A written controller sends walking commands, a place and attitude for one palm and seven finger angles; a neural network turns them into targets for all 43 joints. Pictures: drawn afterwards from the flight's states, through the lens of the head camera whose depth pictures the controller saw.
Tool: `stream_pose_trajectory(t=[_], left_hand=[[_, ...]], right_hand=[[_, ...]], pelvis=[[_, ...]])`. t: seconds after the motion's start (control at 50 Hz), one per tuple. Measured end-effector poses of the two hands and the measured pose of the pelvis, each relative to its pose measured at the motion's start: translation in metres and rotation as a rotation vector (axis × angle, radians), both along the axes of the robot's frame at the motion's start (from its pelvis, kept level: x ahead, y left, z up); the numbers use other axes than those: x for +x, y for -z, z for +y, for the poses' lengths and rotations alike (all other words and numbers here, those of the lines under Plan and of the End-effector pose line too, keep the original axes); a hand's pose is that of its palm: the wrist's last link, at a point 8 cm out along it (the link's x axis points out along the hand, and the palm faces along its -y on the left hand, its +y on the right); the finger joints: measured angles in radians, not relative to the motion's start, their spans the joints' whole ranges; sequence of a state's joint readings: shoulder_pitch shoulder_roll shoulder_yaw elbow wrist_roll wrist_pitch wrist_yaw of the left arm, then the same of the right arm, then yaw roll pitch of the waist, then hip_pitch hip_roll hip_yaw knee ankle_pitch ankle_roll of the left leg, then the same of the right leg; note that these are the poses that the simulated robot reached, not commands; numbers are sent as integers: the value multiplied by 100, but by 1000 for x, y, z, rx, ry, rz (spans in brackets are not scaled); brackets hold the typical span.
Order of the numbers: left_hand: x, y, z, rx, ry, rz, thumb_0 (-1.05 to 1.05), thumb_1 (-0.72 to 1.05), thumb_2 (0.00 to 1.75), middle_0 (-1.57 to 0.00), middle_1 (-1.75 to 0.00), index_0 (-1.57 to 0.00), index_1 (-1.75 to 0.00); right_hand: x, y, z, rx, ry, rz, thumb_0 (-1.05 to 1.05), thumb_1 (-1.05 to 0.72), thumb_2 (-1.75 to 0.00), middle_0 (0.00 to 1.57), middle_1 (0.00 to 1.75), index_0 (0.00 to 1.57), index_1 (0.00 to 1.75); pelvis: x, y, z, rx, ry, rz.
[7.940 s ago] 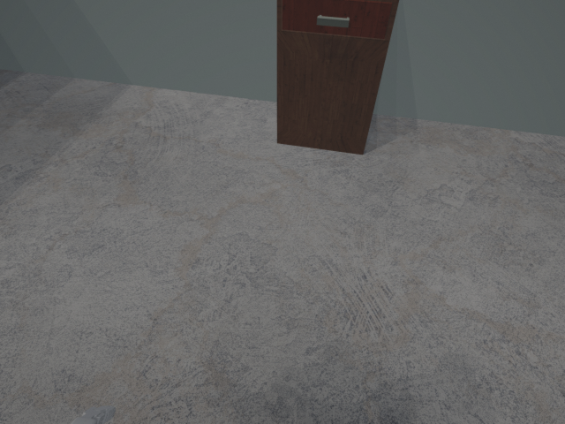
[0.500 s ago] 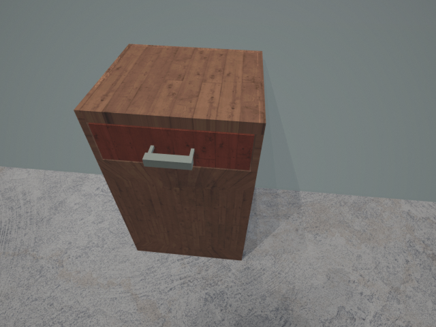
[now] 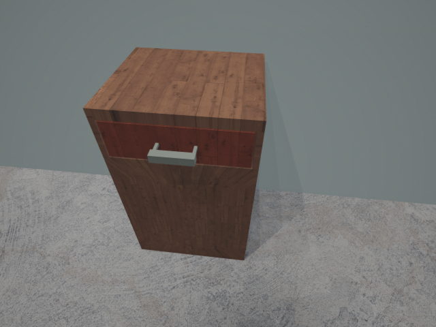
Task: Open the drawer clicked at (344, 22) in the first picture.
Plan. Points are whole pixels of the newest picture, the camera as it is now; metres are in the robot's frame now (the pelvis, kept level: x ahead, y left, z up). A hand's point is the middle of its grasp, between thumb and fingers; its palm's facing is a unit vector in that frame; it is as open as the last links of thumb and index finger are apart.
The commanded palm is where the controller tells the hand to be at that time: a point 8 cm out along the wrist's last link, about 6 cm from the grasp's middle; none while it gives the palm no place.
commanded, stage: come to a stop and stand still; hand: left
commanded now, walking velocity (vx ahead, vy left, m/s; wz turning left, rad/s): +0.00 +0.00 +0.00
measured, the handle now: (174, 152) +0.60 +0.18 -0.05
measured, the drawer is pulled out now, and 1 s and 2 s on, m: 0.00 0.00 0.00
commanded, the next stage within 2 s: look again from close up in 0.42 s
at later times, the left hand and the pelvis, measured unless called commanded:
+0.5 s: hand out of the picture +0.00 +0.15 -0.17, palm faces +0.06 -0.99 -0.16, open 7.4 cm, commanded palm none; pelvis +0.00 -0.01 +0.00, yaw +0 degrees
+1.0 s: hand out of the picture -0.01 +0.14 -0.17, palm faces +0.08 -0.99 -0.14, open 7.4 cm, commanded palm none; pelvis +0.01 -0.01 +0.00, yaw +0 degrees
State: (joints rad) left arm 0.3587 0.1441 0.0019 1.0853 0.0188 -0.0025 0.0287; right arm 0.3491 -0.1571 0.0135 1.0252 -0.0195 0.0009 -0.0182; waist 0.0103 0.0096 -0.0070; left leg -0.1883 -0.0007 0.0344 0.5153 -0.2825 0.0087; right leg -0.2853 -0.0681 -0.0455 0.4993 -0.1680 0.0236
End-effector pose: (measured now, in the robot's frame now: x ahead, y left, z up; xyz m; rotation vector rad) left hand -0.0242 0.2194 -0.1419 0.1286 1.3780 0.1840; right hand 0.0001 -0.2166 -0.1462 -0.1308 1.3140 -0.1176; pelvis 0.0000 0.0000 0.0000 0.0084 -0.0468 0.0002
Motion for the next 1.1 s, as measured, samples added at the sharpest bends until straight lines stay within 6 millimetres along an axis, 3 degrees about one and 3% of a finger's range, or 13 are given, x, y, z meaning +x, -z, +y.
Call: stream_pose_trajectory(t=[0.22,0.38,0.88,1.1], left_hand=[[7,1,-19,-33,-5,4,1,90,90,-20,-30,-20,-30],[12,3,-24,-39,-3,9,1,92,90,-20,-30,-20,-30],[12,4,-25,-55,-25,16,1,91,90,-20,-30,-20,-30],[12,4,-26,-62,-27,23,1,91,90,-20,-30,-20,-30]], right_hand=[[-25,0,-1,9,18,91,0,-91,-90,20,29,20,30],[-33,-1,3,18,34,121,0,-91,-90,20,29,20,30],[-10,-3,11,18,29,86,0,-91,-90,20,29,20,30],[-11,-4,12,14,31,96,0,-91,-90,20,29,20,30]], pelvis=[[2,-2,-7,-1,-3,5],[3,-2,-11,-3,-3,4],[10,-4,-6,-7,-2,5],[12,-4,-5,-8,-2,10]])
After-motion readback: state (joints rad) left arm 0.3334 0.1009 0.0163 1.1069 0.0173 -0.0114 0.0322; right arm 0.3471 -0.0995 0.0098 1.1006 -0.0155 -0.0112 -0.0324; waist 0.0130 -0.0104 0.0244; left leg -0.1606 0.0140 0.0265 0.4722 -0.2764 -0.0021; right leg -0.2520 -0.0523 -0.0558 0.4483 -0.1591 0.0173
